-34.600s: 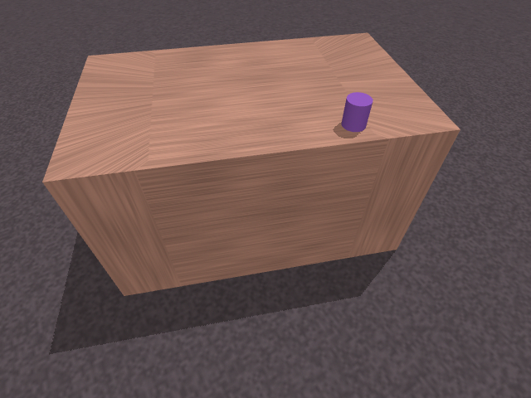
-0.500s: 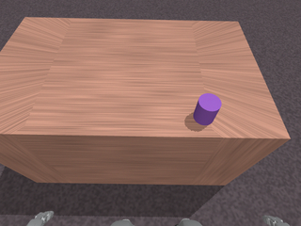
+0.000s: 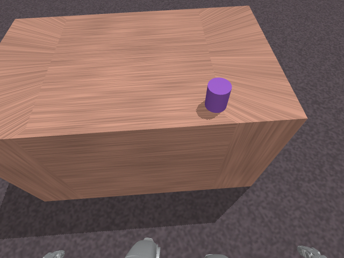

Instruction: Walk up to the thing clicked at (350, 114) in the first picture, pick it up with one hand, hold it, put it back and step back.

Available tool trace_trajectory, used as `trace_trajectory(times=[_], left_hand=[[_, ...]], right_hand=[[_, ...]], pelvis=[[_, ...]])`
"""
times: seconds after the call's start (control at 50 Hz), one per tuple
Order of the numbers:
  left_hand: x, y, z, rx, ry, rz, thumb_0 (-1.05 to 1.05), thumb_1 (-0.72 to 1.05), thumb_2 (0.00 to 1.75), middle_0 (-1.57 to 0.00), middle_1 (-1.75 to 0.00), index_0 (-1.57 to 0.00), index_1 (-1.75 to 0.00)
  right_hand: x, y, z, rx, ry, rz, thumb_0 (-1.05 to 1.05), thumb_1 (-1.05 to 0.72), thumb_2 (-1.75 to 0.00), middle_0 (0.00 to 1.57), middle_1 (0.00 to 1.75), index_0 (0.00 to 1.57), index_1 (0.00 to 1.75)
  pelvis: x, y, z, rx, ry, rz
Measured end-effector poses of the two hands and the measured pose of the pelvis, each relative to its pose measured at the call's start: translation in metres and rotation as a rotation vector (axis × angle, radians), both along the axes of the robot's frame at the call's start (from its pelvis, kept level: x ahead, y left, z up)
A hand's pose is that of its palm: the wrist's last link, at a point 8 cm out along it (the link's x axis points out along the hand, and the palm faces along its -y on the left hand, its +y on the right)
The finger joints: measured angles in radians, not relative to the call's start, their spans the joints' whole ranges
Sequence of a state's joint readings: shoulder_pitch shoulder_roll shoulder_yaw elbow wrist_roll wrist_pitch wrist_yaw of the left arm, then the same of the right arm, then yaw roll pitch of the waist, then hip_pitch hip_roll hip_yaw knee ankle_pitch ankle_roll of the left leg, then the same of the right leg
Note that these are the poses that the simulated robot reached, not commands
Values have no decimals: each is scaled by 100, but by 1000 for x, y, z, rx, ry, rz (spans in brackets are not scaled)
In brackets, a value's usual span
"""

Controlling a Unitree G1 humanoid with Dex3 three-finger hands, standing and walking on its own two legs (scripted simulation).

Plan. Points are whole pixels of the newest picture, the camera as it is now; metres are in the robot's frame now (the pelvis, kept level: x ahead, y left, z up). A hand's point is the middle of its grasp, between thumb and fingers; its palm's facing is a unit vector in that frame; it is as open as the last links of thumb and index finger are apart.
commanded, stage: step back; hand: right
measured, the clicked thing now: (217, 95) +0.59 -0.14 -0.06
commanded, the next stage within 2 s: none
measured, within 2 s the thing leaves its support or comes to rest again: neither
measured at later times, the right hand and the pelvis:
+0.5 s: hand out of the picture -0.01 -0.26 -0.12, palm faces -0.06 +0.90 -0.44, open 7.4 cm; pelvis -0.13 +0.00 +0.01, yaw +1 degrees
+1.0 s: hand out of the picture -0.20 -0.28 -0.15, palm faces -0.12 +0.91 -0.40, open 7.4 cm; pelvis -0.29 -0.02 -0.01, yaw +4 degrees
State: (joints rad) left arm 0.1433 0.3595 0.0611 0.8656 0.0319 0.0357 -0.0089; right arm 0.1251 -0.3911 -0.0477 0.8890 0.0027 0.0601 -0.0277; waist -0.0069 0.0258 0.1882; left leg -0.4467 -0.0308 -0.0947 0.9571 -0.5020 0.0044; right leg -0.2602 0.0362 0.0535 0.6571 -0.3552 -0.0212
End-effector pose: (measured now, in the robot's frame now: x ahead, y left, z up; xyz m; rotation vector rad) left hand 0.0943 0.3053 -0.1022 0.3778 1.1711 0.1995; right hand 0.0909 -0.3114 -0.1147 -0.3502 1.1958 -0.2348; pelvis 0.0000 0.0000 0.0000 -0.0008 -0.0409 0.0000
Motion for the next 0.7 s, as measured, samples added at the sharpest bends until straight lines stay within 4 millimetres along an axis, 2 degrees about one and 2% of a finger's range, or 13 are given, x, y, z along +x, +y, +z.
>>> trace_trajectory(times=[0.08,0.16,0.28,0.38,0.5,0.62,0.7], left_hand=[[-16,-2,13,7,-25,14,1,90,90,-21,-30,-21,-30],[-25,4,17,18,-84,17,1,90,90,-21,-30,-21,-30],[-50,24,-1,-5,-133,39,0,90,90,-21,-30,-21,-30],[-88,25,-4,-23,-77,69,0,90,90,-21,-30,-21,-30],[-142,16,-6,-28,-7,59,0,90,90,-21,-30,-21,-30],[-193,-3,-12,0,33,34,0,90,90,-21,-30,-21,-30],[-230,-20,-3,3,42,40,1,90,90,-21,-30,-21,-30]], right_hand=[[-12,0,4,6,-10,18,1,-90,-90,20,30,20,30],[-31,2,5,-12,15,56,1,-90,-90,20,30,20,30],[-61,15,7,-44,23,101,1,-90,-90,20,30,20,30],[-86,22,26,-41,-4,99,1,-90,-90,20,30,20,30],[-103,12,37,-56,-74,92,1,-90,-90,20,30,21,30],[-128,-15,22,-41,-133,89,1,-89,-90,20,30,21,30],[-157,-28,13,-21,-114,55,1,-90,-90,20,30,20,30]], pelvis=[[-16,1,7,20,13,11],[-36,5,6,17,21,38],[-72,15,-5,24,-1,68],[-96,13,6,-12,-2,52],[-129,4,9,-25,5,16],[-170,-16,-5,-11,6,-25],[-195,-26,-3,-6,-3,-10]])
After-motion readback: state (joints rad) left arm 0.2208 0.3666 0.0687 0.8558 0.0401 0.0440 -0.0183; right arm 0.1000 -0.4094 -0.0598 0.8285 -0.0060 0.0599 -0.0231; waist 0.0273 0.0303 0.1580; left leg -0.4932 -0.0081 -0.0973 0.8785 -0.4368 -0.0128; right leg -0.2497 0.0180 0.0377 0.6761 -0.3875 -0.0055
